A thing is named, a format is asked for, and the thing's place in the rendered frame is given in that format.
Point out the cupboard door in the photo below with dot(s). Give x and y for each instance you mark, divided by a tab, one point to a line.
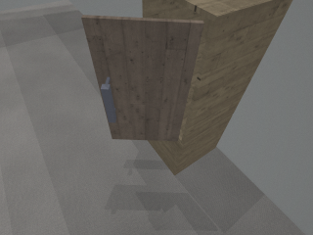
150	63

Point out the handle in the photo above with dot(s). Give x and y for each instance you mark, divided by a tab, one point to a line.
108	100

